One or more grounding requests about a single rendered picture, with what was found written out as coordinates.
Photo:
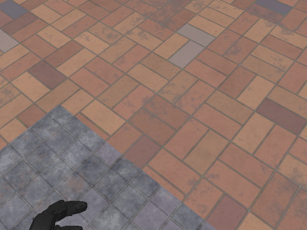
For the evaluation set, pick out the left robot hand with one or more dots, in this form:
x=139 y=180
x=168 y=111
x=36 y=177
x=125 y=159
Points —
x=56 y=212

